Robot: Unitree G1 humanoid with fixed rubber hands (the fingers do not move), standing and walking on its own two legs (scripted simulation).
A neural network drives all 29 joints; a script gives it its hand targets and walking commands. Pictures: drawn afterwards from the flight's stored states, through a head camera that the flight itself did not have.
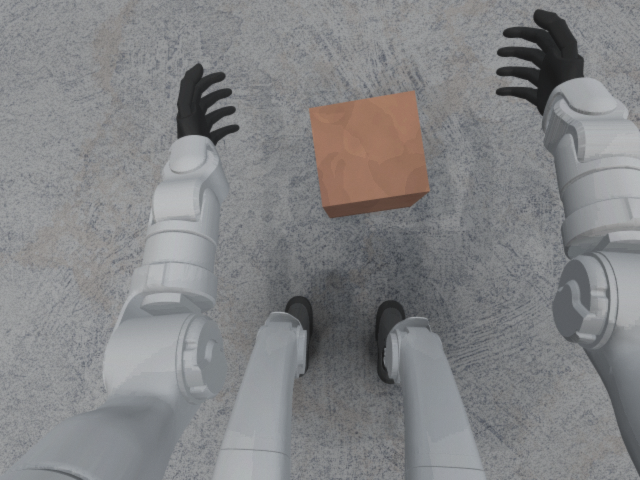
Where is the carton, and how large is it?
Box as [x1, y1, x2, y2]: [309, 90, 429, 217]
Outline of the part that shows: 414,90 309,108 322,206 329,217 410,206 429,191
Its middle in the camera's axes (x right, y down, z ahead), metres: +0.10 -0.17 +0.87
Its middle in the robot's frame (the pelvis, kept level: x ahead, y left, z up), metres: +0.55 -0.02 -0.54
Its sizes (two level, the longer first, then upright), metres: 0.210 0.200 0.250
